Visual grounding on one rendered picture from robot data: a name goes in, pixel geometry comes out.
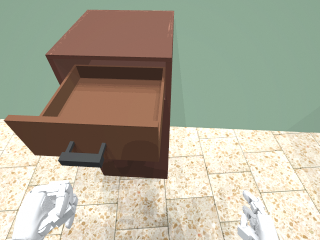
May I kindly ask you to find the handle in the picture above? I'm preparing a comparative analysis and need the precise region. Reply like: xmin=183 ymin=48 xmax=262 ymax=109
xmin=58 ymin=141 xmax=107 ymax=168

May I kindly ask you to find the left robot hand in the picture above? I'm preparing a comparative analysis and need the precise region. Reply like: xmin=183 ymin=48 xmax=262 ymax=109
xmin=12 ymin=180 xmax=79 ymax=240

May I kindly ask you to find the drawer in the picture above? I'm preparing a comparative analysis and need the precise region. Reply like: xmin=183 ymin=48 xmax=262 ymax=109
xmin=4 ymin=64 xmax=166 ymax=162

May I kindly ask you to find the cabinet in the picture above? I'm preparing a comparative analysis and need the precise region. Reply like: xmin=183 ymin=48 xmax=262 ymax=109
xmin=45 ymin=9 xmax=174 ymax=179

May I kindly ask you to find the right robot hand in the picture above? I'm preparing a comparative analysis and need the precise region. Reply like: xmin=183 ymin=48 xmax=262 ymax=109
xmin=237 ymin=190 xmax=279 ymax=240

